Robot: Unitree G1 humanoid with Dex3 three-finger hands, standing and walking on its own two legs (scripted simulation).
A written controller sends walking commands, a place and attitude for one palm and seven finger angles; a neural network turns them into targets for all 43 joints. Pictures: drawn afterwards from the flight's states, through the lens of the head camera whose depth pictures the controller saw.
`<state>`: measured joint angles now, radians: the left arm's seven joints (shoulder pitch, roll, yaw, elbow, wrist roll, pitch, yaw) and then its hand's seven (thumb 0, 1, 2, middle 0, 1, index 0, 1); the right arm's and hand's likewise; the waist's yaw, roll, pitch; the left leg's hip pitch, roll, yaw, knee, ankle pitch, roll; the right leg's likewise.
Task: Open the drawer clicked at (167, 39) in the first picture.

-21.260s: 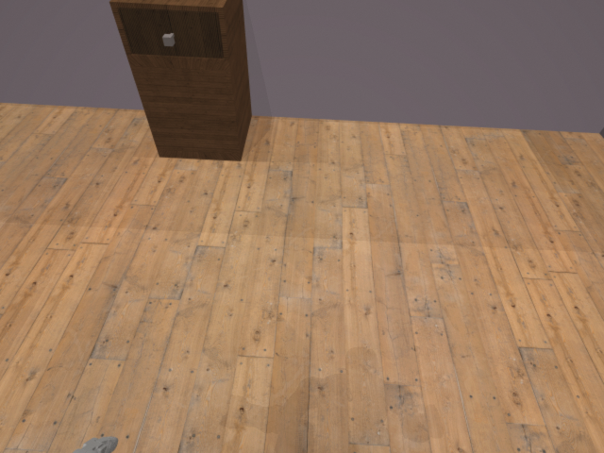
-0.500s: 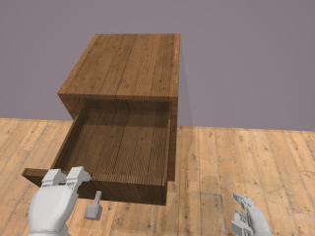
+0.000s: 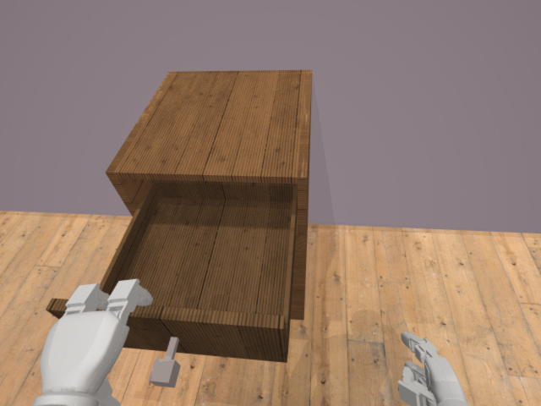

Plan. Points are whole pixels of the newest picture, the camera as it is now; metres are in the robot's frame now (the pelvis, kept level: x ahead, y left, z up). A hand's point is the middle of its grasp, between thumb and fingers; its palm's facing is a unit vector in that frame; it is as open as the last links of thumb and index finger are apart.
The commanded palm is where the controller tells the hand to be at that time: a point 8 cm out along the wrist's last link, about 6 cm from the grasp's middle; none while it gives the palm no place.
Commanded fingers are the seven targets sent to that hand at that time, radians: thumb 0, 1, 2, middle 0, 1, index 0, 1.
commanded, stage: lift the hand off the handle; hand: left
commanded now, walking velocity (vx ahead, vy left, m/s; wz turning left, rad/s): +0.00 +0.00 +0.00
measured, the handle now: (168, 361) +0.20 +0.21 -0.10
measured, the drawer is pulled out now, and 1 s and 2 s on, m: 0.30 0.30 0.30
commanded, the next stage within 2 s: draw the hand back to the body in 0.16 s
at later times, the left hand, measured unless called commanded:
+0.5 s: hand (97, 343) +0.18 +0.24 +0.07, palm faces +0.04 -0.08 -1.00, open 13.8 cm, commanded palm +0.15 +0.24 +0.12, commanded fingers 0.00 -0.50 0.30 -0.30 -1.20 -0.30 -1.20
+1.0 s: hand (84, 328) +0.18 +0.24 +0.12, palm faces +0.28 -0.78 -0.56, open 13.7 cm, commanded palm +0.14 +0.27 +0.17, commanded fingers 0.00 -0.22 0.42 -0.28 -1.02 -0.28 -1.02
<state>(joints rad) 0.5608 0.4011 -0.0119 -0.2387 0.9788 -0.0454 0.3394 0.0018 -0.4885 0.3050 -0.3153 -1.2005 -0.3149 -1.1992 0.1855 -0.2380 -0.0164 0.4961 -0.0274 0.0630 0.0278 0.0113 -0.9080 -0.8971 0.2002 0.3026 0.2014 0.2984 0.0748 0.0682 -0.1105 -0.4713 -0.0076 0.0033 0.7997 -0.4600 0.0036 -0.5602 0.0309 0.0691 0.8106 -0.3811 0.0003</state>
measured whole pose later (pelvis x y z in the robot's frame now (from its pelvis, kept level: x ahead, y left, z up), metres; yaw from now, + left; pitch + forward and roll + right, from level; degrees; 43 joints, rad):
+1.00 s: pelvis +0.01 +0.01 +0.02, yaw +2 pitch -1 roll +0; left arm 0.60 0.31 0.12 -0.40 0.15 -0.07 0.15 0.00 -0.44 0.32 -0.31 -1.17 -0.31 -1.17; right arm 0.22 -0.21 0.01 0.51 0.02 -0.06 -0.09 0.01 -0.91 -0.90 0.20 0.30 0.20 0.30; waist 0.06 0.08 0.00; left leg -0.21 -0.03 -0.03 0.60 -0.38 0.02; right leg -0.27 0.00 0.04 0.59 -0.31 0.02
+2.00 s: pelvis +0.01 -0.01 +0.03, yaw +2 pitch -3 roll -1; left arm 0.55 0.33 0.31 -0.48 -0.05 -0.13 0.11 0.02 0.88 0.90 -0.21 -0.31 -0.21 -0.31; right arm 0.20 -0.21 0.01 0.62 0.01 -0.15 -0.08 0.01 -0.91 -0.90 0.20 0.30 0.20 0.30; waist 0.06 0.08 0.01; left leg -0.10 0.01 -0.05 0.46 -0.32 -0.01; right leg -0.16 0.03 0.02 0.45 -0.25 -0.01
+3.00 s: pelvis -0.10 +0.00 +0.02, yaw +2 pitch +2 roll +0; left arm 0.61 0.37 0.38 -0.59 -0.02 -0.26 0.16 0.02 0.89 0.90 -0.21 -0.30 -0.21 -0.30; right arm 0.19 -0.21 -0.02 0.59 0.01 -0.13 -0.05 0.01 -0.91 -0.90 0.20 0.30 0.20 0.30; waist -0.02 0.00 0.04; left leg -0.46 0.00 -0.02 0.65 -0.29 0.02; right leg -0.44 0.02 0.04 0.58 -0.17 0.01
